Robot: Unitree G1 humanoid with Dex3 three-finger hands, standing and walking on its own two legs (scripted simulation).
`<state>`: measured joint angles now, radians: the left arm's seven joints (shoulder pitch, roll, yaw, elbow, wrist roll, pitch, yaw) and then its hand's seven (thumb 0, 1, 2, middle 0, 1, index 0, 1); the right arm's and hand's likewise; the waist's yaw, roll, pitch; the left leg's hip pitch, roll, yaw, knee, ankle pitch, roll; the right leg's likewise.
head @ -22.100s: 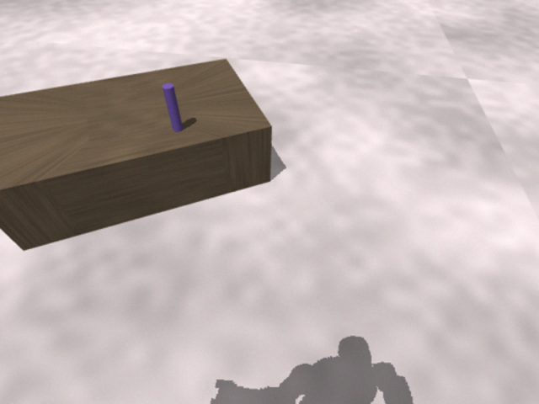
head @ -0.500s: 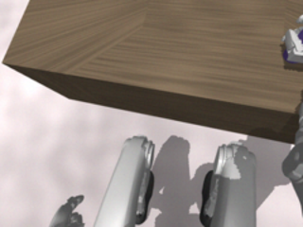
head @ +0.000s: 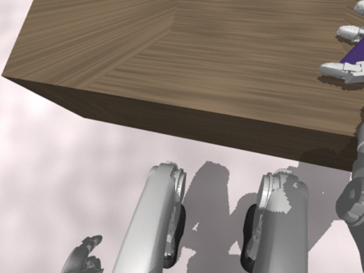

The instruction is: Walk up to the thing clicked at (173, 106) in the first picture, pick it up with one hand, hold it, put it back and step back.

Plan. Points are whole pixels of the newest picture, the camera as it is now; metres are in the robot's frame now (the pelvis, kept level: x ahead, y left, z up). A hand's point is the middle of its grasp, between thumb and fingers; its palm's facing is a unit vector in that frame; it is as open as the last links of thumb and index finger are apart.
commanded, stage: withdraw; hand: right
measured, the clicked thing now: out of the picture +0.52 -0.29 +0.06
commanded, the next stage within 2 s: rise in 0.48 s
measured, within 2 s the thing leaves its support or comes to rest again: neither
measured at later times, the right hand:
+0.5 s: hand out of the picture +0.52 -0.33 +0.08, palm faces +0.28 +0.96 -0.05, open 14.9 cm
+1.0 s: hand out of the picture +0.47 -0.42 +0.19, palm faces +0.45 +0.81 -0.37, open 17.3 cm
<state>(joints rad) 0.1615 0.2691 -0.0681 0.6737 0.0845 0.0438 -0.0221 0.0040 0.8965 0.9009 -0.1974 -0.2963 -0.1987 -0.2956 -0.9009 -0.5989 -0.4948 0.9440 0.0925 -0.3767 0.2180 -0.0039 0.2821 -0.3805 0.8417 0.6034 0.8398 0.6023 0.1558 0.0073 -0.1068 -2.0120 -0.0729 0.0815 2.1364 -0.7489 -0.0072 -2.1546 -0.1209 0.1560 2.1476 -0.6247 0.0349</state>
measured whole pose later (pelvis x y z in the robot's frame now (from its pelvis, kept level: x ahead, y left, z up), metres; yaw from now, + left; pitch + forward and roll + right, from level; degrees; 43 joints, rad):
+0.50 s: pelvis +0.00 +0.00 +0.04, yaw +0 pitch +35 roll +7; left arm 0.15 0.26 -0.06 0.67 0.05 0.05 0.00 0.00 0.92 0.88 -0.19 -0.29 -0.20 -0.28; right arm -0.92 -0.72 -0.60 0.94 0.10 -0.30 0.27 -0.01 0.34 -0.27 0.32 0.30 0.33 0.30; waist 0.16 -0.01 -0.12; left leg -1.91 -0.08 0.08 2.03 -0.74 0.00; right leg -2.04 -0.13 0.14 2.04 -0.63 0.04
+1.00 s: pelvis +0.03 -0.02 +0.20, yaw -4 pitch +29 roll +7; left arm 0.26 0.25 -0.04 0.63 0.00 0.12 -0.02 0.00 0.90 0.90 -0.20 -0.30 -0.20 -0.29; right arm -0.80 -0.76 -0.47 1.13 -0.12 -0.09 -0.02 -0.01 0.51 -0.08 0.06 0.06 0.07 0.06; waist 0.14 -0.02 -0.14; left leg -1.32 -0.06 0.06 1.40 -0.60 -0.02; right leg -1.46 -0.13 0.07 1.47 -0.53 0.01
